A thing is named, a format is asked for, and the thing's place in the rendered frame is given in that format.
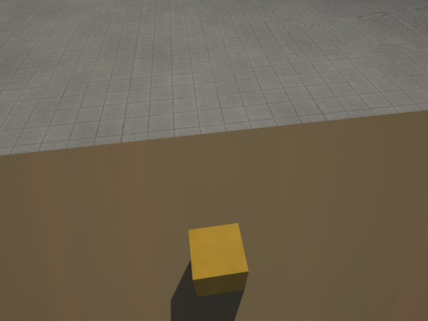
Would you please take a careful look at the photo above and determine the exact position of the carton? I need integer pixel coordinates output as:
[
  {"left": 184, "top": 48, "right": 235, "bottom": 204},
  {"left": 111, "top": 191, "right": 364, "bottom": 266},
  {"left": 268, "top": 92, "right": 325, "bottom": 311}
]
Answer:
[{"left": 189, "top": 223, "right": 249, "bottom": 297}]

